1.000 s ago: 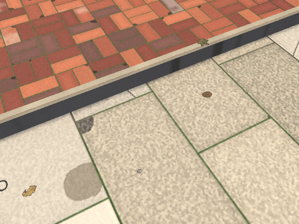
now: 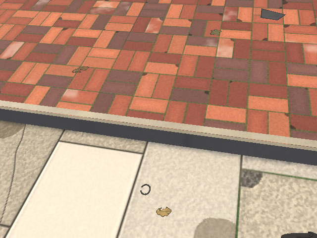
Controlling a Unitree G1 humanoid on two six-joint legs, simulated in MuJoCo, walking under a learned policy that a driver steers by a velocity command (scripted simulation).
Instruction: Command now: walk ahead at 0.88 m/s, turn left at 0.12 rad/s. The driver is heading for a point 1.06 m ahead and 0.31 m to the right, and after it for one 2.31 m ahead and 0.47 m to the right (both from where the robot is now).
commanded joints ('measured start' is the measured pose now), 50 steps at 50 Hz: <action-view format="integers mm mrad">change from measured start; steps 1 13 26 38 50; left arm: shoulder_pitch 12 -195 -499 -188 -110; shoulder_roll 158 84 61 178 168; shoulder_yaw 32 7 -23 53 62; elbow -23 -83 -171 -85 -87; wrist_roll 5 9 3 -7 -17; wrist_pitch -18 -3 33 20 -7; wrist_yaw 7 -17 -70 17 91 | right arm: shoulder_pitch -265 220 331 101 -415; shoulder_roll -27 -76 -121 -34 127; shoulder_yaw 9 -35 -22 40 129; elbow -143 94 213 -14 -405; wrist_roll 7 -3 29 -51 -6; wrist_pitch -27 -67 -135 -65 -75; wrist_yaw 10 -63 -91 -73 -45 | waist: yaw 20 -123 -74 -149 -144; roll -171 -17 7 43 19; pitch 191 54 103 87 -7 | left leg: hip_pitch -46 634 741 10 32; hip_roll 2 203 122 79 -7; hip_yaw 87 -334 258 -45 51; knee -137 -617 -647 544 374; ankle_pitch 14 -413 1041 -301 -342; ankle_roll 26 186 0 -59 50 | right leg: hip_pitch -64 -786 -574 -326 -427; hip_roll -232 -127 36 -110 -121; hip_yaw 140 46 -257 409 374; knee -151 1127 520 31 -144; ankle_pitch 190 58 452 235 795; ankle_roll -130 -59 -105 -331 -192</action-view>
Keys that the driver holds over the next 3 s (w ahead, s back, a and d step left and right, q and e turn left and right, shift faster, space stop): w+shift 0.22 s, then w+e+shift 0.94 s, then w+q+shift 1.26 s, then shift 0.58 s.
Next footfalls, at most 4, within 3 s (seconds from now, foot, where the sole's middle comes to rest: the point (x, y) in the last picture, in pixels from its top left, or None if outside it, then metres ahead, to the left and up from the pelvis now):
0.14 left None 0.28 0.14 -0.78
0.60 right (202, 193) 0.72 -0.03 -0.78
1.06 left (203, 96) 1.22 -0.03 -0.66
1.52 right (273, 75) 1.39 -0.41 -0.66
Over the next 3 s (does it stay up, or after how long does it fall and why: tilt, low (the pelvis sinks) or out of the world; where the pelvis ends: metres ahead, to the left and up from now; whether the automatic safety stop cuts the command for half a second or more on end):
stays up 2.40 -0.56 0.11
